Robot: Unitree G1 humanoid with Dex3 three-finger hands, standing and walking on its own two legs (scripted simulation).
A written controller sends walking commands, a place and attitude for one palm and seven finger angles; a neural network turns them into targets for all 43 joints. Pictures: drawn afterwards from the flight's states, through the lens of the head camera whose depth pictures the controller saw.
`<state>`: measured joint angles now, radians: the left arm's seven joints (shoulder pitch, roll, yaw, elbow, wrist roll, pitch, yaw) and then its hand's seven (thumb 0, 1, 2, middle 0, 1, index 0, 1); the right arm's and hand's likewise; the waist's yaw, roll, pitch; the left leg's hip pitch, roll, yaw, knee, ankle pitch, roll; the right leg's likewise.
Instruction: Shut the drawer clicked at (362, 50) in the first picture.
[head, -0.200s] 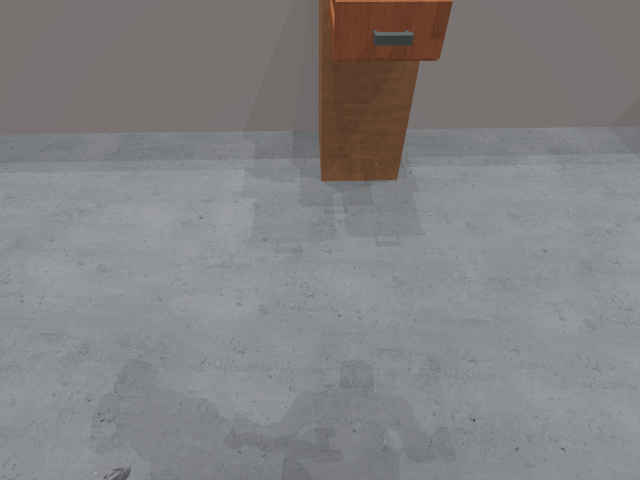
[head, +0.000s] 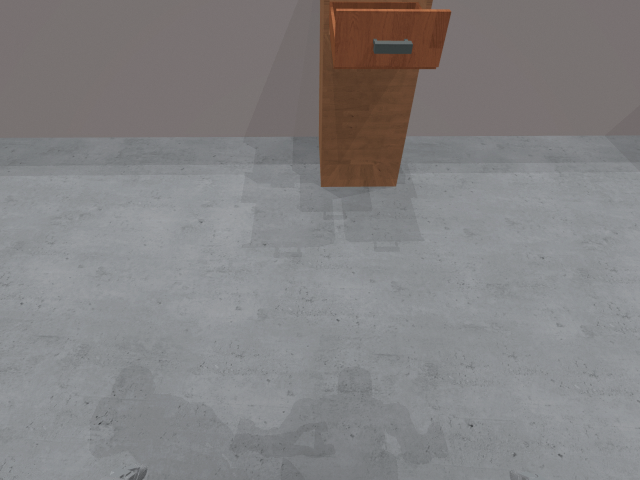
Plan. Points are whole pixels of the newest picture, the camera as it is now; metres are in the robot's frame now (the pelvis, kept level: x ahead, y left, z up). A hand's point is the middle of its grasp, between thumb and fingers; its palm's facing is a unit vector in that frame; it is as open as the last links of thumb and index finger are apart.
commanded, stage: stand and wait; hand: left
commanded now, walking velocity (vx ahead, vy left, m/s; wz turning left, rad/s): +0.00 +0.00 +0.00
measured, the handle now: (391, 44) +1.26 -0.13 +0.04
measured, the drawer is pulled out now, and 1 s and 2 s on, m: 0.30 0.30 0.30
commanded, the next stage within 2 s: look at it before walking up in 0.62 s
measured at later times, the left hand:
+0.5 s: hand out of the picture +0.06 +0.24 -0.15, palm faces -0.02 -0.94 -0.35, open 7.3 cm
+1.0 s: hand out of the picture +0.06 +0.24 -0.15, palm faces -0.03 -0.94 -0.33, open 7.3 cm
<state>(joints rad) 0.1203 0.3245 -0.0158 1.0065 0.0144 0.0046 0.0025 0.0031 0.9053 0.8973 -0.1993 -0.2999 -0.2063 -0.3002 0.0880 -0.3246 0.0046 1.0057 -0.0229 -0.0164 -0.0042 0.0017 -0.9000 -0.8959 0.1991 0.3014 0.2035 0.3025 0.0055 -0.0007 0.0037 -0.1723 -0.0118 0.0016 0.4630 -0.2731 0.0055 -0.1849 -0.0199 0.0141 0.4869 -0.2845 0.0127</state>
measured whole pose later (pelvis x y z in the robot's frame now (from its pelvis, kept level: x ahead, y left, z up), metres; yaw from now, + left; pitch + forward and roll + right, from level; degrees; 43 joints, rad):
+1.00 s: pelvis -0.02 -0.01 +0.01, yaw +0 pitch -2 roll +0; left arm 0.14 0.33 -0.01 1.09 0.02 0.00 0.00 0.00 0.91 0.90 -0.20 -0.30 -0.21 -0.30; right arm 0.12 -0.34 0.00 1.11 -0.01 -0.02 0.00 0.00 -0.90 -0.90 0.20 0.30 0.20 0.30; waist 0.00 0.00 0.02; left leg -0.14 0.01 0.00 0.37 -0.20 -0.01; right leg -0.15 0.00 0.01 0.39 -0.21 0.00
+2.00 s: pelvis +0.12 -0.03 +0.00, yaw -17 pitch +2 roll +0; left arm 0.44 0.14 0.03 1.05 0.03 -0.05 0.00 0.00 0.91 0.90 -0.20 -0.30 -0.21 -0.30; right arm 0.14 -0.19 -0.05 0.96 -0.03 -0.02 0.02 0.00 -0.90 -0.90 0.19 0.30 0.20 0.30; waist 0.04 0.00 0.03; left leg -0.61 0.11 0.05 0.93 -0.22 -0.06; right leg -0.09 0.05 0.07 0.37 -0.30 -0.03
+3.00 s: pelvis +0.51 -0.16 +0.00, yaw -43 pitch +0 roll -2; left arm 0.25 0.21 0.07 1.03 0.03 -0.05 0.01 -0.03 0.95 0.90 -0.20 -0.30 -0.20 -0.30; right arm 0.23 -0.18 -0.06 1.01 -0.04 -0.02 -0.01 0.02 -0.95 -0.90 0.20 0.30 0.20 0.30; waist -0.02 0.03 0.02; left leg -0.56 0.18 0.06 0.94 -0.26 -0.05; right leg -0.19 0.05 -0.08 0.45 -0.27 -0.06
